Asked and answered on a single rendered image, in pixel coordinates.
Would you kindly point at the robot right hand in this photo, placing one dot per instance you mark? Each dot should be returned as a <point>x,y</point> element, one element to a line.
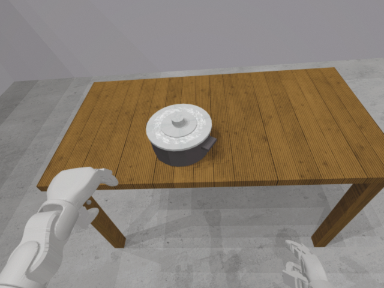
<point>311,268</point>

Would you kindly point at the robot left forearm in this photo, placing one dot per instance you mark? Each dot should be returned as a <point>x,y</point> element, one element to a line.
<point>39,255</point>

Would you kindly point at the knob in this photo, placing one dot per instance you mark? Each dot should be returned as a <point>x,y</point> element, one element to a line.
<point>177,119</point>

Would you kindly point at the lid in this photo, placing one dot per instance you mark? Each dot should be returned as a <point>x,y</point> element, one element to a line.
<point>164,135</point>

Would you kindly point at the pot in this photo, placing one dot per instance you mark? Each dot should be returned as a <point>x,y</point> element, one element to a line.
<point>186,157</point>

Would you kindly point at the robot left hand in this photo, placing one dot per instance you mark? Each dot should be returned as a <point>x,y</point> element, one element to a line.
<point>76,186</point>

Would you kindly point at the table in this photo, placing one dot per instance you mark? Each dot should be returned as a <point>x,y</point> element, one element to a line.
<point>288,127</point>

